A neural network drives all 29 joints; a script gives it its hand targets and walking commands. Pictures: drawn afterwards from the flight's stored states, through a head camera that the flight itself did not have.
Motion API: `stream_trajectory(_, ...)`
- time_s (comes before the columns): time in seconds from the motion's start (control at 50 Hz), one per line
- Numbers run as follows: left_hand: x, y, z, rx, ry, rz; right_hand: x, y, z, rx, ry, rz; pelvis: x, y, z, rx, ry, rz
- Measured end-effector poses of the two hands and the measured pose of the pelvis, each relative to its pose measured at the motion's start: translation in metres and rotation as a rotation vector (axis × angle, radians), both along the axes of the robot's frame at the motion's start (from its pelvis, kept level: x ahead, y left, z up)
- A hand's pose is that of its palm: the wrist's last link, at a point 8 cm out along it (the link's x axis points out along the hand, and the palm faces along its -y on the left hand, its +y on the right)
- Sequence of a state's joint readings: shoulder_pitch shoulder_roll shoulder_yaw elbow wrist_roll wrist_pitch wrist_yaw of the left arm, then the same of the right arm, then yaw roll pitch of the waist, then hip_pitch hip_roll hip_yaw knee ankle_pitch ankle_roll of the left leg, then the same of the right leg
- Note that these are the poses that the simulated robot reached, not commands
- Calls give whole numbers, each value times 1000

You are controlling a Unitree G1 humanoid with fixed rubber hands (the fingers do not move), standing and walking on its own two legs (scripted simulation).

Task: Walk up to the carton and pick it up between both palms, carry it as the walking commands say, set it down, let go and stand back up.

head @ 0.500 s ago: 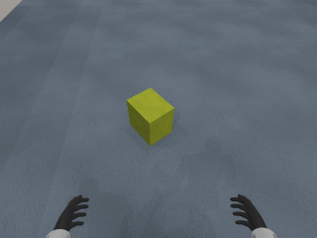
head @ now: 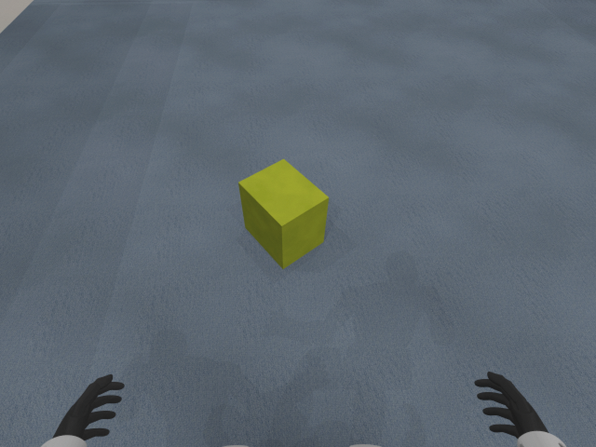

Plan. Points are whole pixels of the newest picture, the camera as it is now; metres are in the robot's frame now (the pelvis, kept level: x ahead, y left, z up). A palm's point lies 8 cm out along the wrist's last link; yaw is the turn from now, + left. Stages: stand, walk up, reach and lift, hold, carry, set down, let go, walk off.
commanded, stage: stand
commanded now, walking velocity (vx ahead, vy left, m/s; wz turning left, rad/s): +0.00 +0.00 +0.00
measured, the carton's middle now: (283, 213) +0.99 +0.05 -0.62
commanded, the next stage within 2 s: walk up in 1.42 s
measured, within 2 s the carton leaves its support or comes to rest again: neither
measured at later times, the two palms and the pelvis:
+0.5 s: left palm out of the picture +0.12 +0.30 -0.07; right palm out of the picture +0.12 -0.30 -0.07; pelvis +0.00 +0.00 +0.02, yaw +0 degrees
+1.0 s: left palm out of the picture +0.10 +0.31 -0.07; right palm out of the picture +0.10 -0.31 -0.07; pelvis +0.00 +0.00 +0.03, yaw +0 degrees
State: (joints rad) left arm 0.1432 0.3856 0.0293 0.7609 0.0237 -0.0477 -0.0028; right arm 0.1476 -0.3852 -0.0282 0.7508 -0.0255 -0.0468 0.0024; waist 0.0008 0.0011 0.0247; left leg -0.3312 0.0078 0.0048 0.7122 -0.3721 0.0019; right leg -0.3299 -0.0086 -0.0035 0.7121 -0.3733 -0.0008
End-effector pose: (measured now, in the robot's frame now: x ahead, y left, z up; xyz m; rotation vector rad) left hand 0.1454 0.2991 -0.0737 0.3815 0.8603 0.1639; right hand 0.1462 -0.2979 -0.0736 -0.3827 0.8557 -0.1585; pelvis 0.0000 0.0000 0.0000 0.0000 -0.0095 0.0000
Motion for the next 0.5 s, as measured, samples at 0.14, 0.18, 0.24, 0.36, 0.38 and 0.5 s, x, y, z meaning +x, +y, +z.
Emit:
stream_trajectory(0.14,-8,2,-1,-3,42,12,-7,-1,-1,4,41,-10,0,0,5,0,-7,0)
stream_trajectory(0.18,-10,2,-1,-3,54,16,-9,-1,-1,4,52,-14,0,0,7,0,-9,0)
stream_trajectory(0.24,-12,3,-1,-3,69,21,-12,-2,-1,4,68,-19,-1,0,9,0,-12,0)
stream_trajectory(0.36,-17,5,1,-5,97,32,-17,-4,1,5,96,-30,-1,0,15,1,-18,0)
stream_trajectory(0.38,-18,5,1,-5,101,34,-18,-4,1,6,100,-32,-1,0,16,1,-18,0)
stream_trajectory(0.5,-23,5,3,-7,126,44,-22,-6,2,8,127,-44,-2,0,21,1,-24,0)
